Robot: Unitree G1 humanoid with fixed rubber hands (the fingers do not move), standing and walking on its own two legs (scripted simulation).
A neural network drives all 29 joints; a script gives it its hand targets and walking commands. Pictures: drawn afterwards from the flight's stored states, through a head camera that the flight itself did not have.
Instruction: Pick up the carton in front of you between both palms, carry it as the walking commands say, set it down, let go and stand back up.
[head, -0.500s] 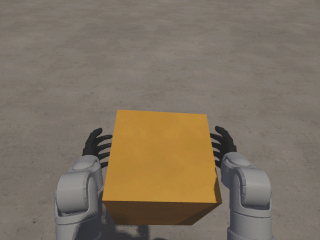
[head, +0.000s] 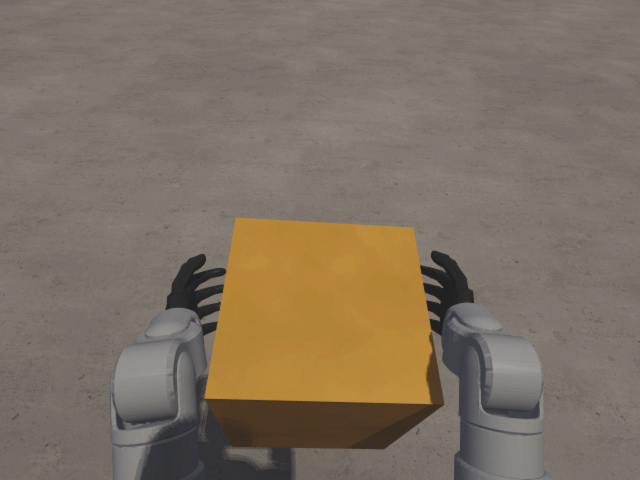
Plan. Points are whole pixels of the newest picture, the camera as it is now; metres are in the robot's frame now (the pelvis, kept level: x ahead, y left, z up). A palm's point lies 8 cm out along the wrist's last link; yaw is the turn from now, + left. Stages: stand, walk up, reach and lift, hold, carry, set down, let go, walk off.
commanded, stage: carry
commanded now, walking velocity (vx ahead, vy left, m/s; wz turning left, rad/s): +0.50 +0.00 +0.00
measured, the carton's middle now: (316, 344) +0.28 +0.01 +0.02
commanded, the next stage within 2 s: none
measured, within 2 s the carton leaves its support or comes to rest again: neither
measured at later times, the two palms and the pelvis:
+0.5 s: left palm (233, 145) +0.60 +0.14 +0.11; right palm (407, 146) +0.61 -0.16 +0.10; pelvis +0.34 -0.01 +0.00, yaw +1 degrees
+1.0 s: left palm (241, 67) +0.94 +0.17 +0.09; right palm (370, 67) +0.94 -0.13 +0.10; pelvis +0.67 +0.02 +0.00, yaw +0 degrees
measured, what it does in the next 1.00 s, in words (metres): walks ahead: right foot, then left foot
